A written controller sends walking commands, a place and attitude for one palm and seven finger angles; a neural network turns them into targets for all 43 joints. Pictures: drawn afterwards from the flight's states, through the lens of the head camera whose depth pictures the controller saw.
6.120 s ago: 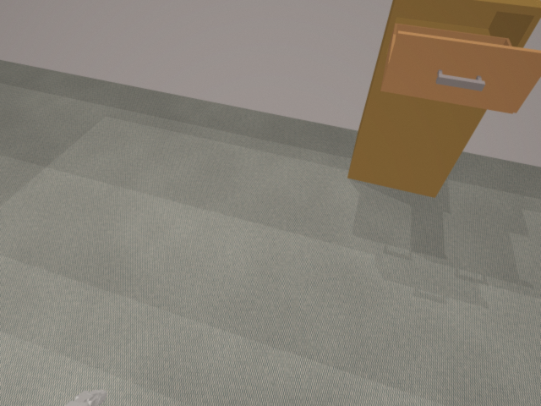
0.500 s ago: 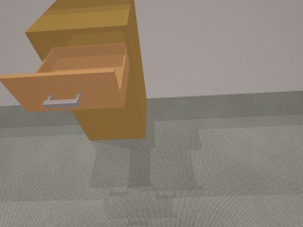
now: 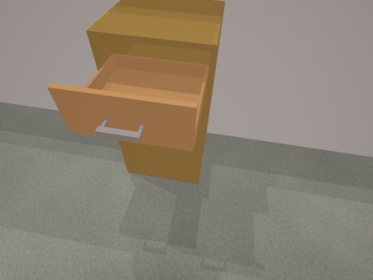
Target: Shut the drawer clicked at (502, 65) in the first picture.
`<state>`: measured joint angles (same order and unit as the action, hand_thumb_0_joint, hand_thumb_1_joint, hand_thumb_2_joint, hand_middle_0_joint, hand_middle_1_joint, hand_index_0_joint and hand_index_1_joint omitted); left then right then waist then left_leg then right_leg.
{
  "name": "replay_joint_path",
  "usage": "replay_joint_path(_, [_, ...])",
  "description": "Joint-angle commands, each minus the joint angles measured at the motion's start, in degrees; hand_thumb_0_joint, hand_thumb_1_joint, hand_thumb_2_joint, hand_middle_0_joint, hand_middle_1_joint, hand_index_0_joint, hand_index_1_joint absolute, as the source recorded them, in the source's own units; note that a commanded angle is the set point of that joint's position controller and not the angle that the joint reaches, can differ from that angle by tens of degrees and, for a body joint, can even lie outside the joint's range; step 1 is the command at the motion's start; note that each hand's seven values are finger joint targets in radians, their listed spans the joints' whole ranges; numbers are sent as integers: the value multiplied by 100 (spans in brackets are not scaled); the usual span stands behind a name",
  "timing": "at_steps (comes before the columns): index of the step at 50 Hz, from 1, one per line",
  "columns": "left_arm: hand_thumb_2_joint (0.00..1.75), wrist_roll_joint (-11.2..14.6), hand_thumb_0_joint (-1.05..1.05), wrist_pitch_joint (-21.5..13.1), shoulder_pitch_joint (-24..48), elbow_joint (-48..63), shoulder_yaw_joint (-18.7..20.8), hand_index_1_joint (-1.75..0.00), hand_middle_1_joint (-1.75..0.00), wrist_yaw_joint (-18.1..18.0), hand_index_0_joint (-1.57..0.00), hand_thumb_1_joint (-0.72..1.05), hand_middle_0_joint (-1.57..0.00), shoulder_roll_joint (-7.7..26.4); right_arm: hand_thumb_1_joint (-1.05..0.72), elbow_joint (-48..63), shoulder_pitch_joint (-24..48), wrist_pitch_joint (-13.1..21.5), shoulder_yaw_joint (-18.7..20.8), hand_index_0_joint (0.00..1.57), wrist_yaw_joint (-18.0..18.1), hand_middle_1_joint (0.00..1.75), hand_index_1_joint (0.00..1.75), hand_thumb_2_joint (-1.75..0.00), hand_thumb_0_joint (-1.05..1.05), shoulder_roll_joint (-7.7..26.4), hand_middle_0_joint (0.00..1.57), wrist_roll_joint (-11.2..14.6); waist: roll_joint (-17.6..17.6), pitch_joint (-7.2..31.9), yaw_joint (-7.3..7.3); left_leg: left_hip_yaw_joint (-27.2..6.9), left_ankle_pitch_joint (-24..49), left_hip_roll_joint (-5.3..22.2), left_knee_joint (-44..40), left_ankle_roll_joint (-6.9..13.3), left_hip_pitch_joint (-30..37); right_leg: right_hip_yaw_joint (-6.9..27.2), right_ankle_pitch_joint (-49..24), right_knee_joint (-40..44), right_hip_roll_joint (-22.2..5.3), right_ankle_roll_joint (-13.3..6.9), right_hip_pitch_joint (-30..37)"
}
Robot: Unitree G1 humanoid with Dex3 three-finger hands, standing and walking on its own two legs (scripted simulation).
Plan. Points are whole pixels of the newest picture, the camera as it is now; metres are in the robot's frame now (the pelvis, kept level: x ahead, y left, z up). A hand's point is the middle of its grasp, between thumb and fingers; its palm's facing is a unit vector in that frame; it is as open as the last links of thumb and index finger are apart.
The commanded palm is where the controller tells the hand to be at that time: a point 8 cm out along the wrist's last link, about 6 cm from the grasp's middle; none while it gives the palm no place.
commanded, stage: take the last steps up to it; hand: left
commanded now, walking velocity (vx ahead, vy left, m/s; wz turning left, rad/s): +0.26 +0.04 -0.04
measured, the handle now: (121, 129) +0.48 +0.26 +0.01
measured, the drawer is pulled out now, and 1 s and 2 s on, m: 0.30 0.30 0.30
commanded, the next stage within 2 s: come to a stop and stand still in 0.36 s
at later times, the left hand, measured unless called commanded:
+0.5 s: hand (131, 218) +0.29 +0.20 -0.16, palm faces -0.07 -0.97 -0.23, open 7.4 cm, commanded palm none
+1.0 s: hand (100, 249) +0.20 +0.26 -0.18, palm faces +0.02 -0.98 -0.20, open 7.4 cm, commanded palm none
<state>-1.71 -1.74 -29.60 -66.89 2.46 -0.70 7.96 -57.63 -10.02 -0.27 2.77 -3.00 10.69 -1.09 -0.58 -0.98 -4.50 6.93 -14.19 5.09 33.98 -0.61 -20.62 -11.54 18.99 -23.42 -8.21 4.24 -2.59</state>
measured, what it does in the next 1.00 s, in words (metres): walks ahead: left foot, then right foot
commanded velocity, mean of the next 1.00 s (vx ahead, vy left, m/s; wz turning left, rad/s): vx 0.02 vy -0.02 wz -0.02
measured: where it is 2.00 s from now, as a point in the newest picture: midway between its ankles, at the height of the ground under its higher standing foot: outside the picture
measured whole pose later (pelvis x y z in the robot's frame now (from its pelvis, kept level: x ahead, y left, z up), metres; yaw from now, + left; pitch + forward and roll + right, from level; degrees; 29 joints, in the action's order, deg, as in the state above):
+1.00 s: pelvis +0.17 +0.07 +0.00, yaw -3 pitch +0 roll -1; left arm -0.9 3.2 -12.8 -60.2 4.0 -1.4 12.5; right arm -58.7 -11.3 -0.2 1.6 2.1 8.1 -1.3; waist -2.7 -2.4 -0.7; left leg 4.7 -13.1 1.6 27.4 1.5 -14.2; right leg 0.0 23.1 -53.1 -1.0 1.5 -23.5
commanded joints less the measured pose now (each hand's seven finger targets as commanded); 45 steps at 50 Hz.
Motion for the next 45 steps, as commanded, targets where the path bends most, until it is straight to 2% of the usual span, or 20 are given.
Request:
replay_joint_path(1, [90,55,0,-73,242,616,51,-30,-30,0,-20,90,-20,334,-90,-281,-2058,276,338,20,274,30,30,-90,0,1430,20,-54,2260,265,1064,-2524,-1055,1656,-1949,653,2841,-98,1665,-3111,456,-336,-3163])
replay_joint_path(2, [90,29,0,-85,585,844,40,-30,-30,-11,-20,90,-20,360,-90,-305,-2061,224,312,20,325,30,30,-90,0,1461,20,-31,1606,142,1042,-2840,-1437,1950,-2219,997,2538,530,1654,-3928,386,-499,-3592])
replay_joint_path(3, [90,24,0,-77,850,838,35,-30,-30,-27,-20,90,-20,295,-90,-280,-1737,244,277,20,383,30,30,-90,0,1259,20,-28,1779,139,995,-2736,-1465,1880,-2302,998,2245,773,1241,-4560,216,-530,-3754])
replay_joint_path(6, [90,-7,0,-37,850,633,88,-30,-30,77,-20,90,-20,326,-90,-93,-887,359,37,20,405,30,30,-90,0,443,20,-1,702,-422,530,-1451,-285,1272,-2412,832,970,895,71,-4498,-80,-476,-3203])
replay_joint_path(11, [90,1,0,89,901,715,95,-30,-30,63,-20,90,-20,242,-90,-188,-1022,507,7,20,451,30,30,-90,0,299,20,15,533,-297,334,-736,2036,1137,-2329,1041,1298,876,-383,-3748,-11,-288,-3064])
replay_joint_path(19, [90,30,0,101,2122,1238,62,-30,-30,59,-20,90,-20,327,-90,-519,-1392,395,44,20,448,30,30,-90,0,433,20,-59,512,-648,544,-657,2262,1211,-1979,1030,1419,618,-328,-1780,257,-397,-2429])
replay_joint_path(22, [90,16,0,31,1673,1088,80,-30,-30,62,-20,90,-20,394,-90,-590,-1354,349,32,20,452,30,30,-90,0,473,20,-48,333,-340,313,-342,2368,955,-1108,749,1361,334,-770,-847,558,-476,-1327])
replay_joint_path(23, [90,6,0,-37,1220,930,123,-30,-30,41,-20,90,-20,573,-90,-618,-1392,356,11,20,445,30,30,-90,0,388,20,-5,34,-80,113,-163,2253,696,-339,534,1018,525,-1282,-395,454,-532,-402])
replay_joint_path(24, [90,-5,0,-125,638,749,195,-30,-30,-33,-20,90,-20,1000,-90,-551,-1453,375,-32,20,426,30,30,-90,0,189,20,52,-890,373,-46,160,1239,187,787,225,-28,1705,-3074,-389,-534,-869,823])
replay_joint_path(25, [90,84,0,-135,283,657,228,-30,-30,-64,-20,90,-20,1352,-90,-449,-1574,337,-50,20,446,30,30,-90,0,93,20,93,-1361,714,15,219,-1799,-323,1929,-45,-423,2748,-5135,29,-1728,-1609,1082])
replay_joint_path(26, [90,132,0,-148,592,715,178,-30,-30,-102,-20,90,-20,1320,-90,-474,-1466,218,-58,20,497,30,30,-90,0,139,20,111,-981,851,81,-435,-2193,-151,2285,-81,-70,2717,-5590,167,-1761,-1858,428])
replay_joint_path(29, [90,62,0,4,1744,993,109,-30,-30,-234,-20,90,-20,1011,-90,-557,-1324,-3,-59,20,515,30,30,-90,0,-101,20,136,-249,231,435,-675,-1722,-1,2027,-114,180,1844,-4787,198,-1327,-1739,-877])
replay_joint_path(30, [90,49,0,36,1887,1034,118,-30,-30,-249,-20,90,-20,998,-90,-580,-1407,-75,-64,20,500,30,30,-90,0,-171,20,130,-346,271,516,-620,-1576,-40,1884,-134,256,1598,-4433,238,-1212,-1633,-1039])
replay_joint_path(35, [90,7,0,175,1841,1123,256,-30,-30,-247,-20,90,-20,1062,-90,-314,-1196,-188,47,20,446,30,30,-90,0,-88,20,70,-682,251,418,-433,-1160,-239,1534,-220,117,1501,-3696,268,-1029,-1539,-1113])
replay_joint_path(38, [90,-2,0,235,1921,1189,279,-30,-30,-222,-20,90,-20,1122,-90,-174,-1085,-173,76,20,433,30,30,-90,0,-29,20,68,-844,329,468,-348,-816,-284,881,-219,352,1428,-3099,141,-888,-1407,-1169])
replay_joint_path(40, [90,26,0,287,2023,1206,272,-30,-30,-200,-20,90,-20,1080,-90,-224,-1312,-116,84,20,429,30,30,-90,0,-22,20,67,-869,348,646,-232,54,-320,-204,-182,1025,1314,-2103,-103,-648,-1104,-1529])
replay_joint_path(41, [90,59,0,315,1962,1219,239,-30,-30,-178,-20,90,-20,951,-90,-241,-1368,-63,89,20,422,30,30,-90,0,83,20,56,-542,348,663,-362,417,-166,-774,-112,1406,1216,-1427,-407,-414,-883,-1822])
replay_joint_path(43, [90,124,0,366,1690,1323,144,-30,-30,-139,-20,90,-20,455,-90,83,-942,27,162,20,440,30,30,-90,0,791,20,-36,1626,52,542,-2375,891,1586,-2098,706,551,655,879,-1921,643,-324,-2154])
replay_joint_path(44, [90,55,0,441,1716,1271,150,-30,-30,-174,-20,90,-20,587,-90,142,-648,56,158,20,509,30,30,-90,0,796,20,-46,1852,-72,552,-2606,783,1713,-2360,851,70,1166,1270,-2699,646,-329,-1982])
replay_joint_path(45, [90,42,0,441,1722,1175,179,-30,-30,-143,-20,90,-20,669,-90,157,-418,75,109,20,559,30,30,-90,0,711,20,-60,1388,-198,480,-2353,593,1503,-2349,848,18,1431,952,-3120,609,-345,-2016])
